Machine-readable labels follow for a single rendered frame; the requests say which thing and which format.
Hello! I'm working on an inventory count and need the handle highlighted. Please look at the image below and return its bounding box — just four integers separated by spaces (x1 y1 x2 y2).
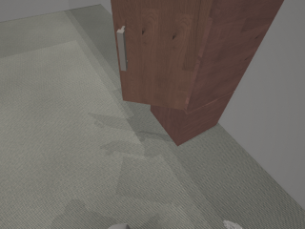
116 26 128 72

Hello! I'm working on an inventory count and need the cupboard door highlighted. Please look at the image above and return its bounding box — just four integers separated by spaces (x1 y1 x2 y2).
111 0 213 110

